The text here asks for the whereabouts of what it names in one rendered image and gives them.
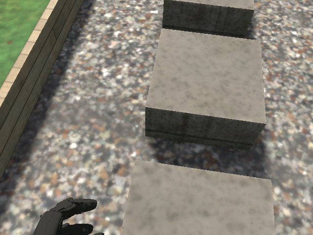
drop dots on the robot left hand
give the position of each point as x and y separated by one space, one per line
51 222

